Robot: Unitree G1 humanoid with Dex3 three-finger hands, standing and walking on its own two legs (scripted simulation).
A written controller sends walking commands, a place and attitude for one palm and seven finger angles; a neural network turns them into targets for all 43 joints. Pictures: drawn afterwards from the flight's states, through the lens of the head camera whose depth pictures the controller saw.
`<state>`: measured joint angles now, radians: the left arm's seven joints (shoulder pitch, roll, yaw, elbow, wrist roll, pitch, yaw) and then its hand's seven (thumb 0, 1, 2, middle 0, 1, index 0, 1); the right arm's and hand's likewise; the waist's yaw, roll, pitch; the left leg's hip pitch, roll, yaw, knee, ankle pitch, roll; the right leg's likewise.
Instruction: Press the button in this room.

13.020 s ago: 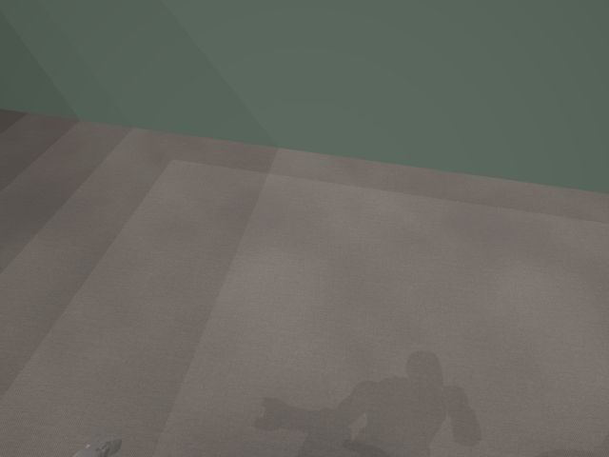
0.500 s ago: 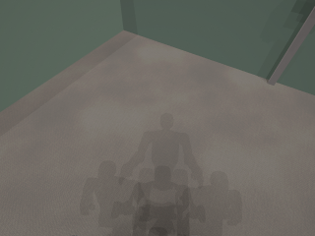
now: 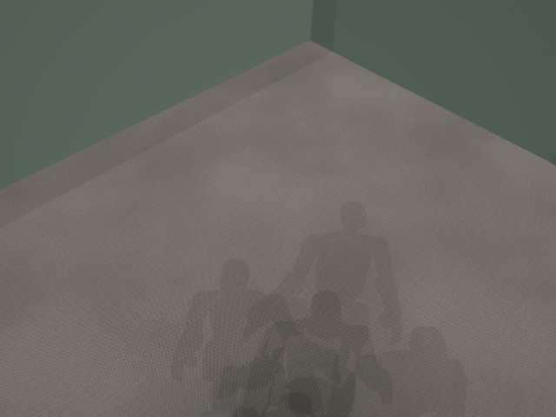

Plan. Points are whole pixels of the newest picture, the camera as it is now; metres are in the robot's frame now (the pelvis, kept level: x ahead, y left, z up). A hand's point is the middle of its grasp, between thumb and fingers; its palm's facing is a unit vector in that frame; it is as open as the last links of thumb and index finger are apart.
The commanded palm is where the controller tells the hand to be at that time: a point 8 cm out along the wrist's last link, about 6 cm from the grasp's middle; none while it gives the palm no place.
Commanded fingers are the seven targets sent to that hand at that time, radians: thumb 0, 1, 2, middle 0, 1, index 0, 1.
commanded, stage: turn or walk to find it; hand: left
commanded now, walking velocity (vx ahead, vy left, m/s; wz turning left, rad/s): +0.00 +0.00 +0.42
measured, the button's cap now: out of the picture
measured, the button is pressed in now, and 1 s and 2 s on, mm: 0 0 0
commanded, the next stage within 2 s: none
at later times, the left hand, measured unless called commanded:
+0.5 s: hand out of the picture +0.06 +0.20 -0.15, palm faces +0.19 -0.94 -0.28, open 7.4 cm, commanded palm none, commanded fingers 0.00 0.90 0.90 -0.20 -0.30 -0.20 -0.30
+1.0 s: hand out of the picture -0.09 +0.22 -0.18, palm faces +0.44 -0.86 -0.25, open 7.4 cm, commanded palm none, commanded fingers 0.00 0.90 0.90 -0.20 -0.30 -0.20 -0.30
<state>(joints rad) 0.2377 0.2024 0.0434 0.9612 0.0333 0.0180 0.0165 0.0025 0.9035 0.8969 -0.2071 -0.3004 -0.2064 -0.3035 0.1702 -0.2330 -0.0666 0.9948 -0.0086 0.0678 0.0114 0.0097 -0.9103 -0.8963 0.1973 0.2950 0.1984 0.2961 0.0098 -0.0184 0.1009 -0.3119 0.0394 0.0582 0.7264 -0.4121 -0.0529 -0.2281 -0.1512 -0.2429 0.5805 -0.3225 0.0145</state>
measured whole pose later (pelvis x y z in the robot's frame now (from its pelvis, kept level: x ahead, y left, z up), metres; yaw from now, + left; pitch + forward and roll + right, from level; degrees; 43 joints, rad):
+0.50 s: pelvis -0.01 -0.01 +0.00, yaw +11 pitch +0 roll +1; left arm 0.14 0.19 0.04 0.91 0.02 0.01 0.02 0.00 0.91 0.90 -0.20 -0.30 -0.20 -0.30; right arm 0.19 -0.22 -0.07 0.97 -0.01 0.05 0.00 0.01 -0.90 -0.90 0.20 0.30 0.20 0.30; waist -0.02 0.04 0.07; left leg -0.36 -0.04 -0.08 0.68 -0.37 -0.02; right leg -0.26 -0.04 -0.08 0.58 -0.31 -0.01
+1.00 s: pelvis -0.03 +0.02 +0.00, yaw +24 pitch +0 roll +0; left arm 0.22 0.26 0.07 1.00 0.02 0.07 0.02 0.01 0.91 0.90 -0.20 -0.30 -0.20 -0.30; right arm 0.13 -0.20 -0.05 0.96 -0.02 0.02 0.00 0.01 -0.91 -0.90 0.20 0.30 0.20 0.30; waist 0.02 -0.05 0.10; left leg -0.25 0.01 0.05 0.56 -0.31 0.02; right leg -0.41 -0.11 -0.10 1.01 -0.51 0.07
